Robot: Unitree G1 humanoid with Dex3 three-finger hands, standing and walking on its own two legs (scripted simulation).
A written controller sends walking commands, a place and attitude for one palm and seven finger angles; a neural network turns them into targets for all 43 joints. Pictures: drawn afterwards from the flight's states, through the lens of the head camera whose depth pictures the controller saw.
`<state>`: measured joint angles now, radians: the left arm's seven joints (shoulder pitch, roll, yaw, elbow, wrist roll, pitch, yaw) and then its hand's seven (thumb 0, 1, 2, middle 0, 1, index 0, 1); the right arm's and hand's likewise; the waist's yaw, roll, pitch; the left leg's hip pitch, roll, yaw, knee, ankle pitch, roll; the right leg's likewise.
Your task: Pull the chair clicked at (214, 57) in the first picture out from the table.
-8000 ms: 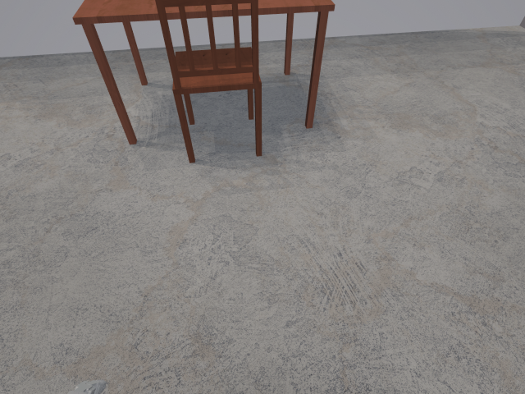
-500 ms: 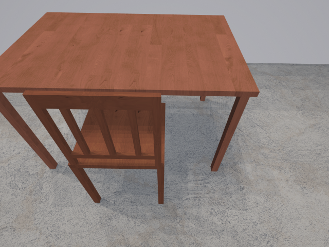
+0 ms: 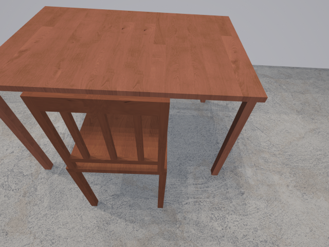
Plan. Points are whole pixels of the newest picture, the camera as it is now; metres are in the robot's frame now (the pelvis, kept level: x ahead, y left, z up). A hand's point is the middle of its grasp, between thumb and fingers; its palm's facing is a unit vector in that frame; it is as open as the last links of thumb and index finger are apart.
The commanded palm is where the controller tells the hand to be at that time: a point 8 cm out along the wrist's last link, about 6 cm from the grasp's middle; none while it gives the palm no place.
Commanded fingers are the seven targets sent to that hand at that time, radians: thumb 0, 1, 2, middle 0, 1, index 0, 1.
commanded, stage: come to a stop and stand still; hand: left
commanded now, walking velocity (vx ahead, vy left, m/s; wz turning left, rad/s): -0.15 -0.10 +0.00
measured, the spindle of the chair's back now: (108, 138) +0.45 +0.23 -0.08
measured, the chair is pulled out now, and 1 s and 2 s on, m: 0.00 0.00 0.00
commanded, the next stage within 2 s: look again from close up in 0.94 s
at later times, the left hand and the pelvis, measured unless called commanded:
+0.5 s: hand out of the picture +0.05 +0.18 -0.16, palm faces +0.01 -0.96 -0.27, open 7.4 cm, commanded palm none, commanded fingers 0.00 0.90 0.90 -0.20 -0.30 -0.20 -0.30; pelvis -0.02 -0.02 +0.00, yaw +1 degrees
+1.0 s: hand out of the picture -0.02 +0.20 -0.16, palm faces +0.01 -0.97 -0.26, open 7.4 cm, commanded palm none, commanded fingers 0.00 0.90 0.90 -0.20 -0.30 -0.20 -0.30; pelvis -0.05 -0.01 +0.01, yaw +1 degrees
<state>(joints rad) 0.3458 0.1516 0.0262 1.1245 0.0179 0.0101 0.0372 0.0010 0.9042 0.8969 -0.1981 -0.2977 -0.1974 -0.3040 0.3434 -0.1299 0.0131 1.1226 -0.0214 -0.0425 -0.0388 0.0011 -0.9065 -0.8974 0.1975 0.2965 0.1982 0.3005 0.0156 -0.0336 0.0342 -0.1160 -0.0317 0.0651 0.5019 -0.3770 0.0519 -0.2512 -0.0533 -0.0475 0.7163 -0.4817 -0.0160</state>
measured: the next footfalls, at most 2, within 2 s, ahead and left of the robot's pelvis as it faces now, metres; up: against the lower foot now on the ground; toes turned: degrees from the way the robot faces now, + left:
none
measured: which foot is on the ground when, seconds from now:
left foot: down 0.00-1.00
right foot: down 0.00-1.00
